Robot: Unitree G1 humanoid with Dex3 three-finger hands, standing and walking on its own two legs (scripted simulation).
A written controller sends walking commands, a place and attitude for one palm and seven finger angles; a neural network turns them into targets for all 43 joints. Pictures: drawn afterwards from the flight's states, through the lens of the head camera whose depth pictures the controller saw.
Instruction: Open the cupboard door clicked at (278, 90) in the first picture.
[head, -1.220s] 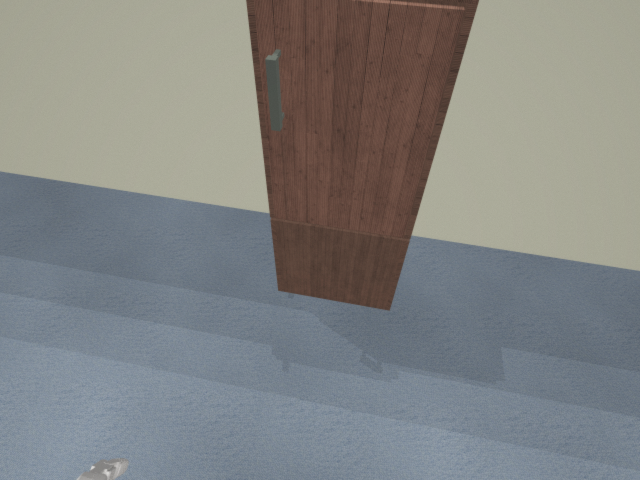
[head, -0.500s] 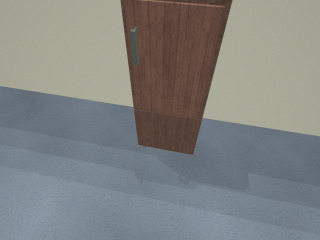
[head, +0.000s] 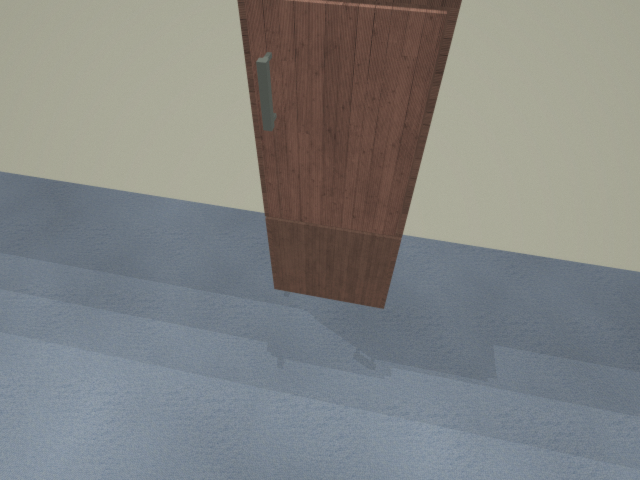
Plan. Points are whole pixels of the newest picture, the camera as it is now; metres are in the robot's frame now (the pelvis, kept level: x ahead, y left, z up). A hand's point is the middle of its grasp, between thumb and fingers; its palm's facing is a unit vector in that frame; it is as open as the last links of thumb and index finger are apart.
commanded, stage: look at it before walking up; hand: left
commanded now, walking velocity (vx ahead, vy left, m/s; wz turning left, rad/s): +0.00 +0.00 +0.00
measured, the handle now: (268, 92) +0.86 +0.17 +0.06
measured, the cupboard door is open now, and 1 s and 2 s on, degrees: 0 0 0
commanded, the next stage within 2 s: turn to face it in 0.22 s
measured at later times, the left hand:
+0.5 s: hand out of the picture +0.08 +0.25 -0.16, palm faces -0.03 -0.94 -0.33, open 7.4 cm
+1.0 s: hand out of the picture +0.04 +0.21 -0.19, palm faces -0.05 -0.99 -0.15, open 7.4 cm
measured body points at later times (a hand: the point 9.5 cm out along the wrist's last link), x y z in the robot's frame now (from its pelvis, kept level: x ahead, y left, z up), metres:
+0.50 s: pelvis +0.00 +0.00 +0.00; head +0.01 +0.00 +0.45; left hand +0.08 +0.30 -0.13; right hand +0.08 -0.29 -0.14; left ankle +0.00 +0.13 -0.75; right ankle +0.00 -0.11 -0.75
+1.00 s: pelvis +0.05 +0.03 -0.02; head +0.04 +0.05 +0.43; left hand +0.05 +0.26 -0.18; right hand -0.03 -0.20 -0.16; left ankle +0.00 +0.13 -0.75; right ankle +0.00 -0.10 -0.73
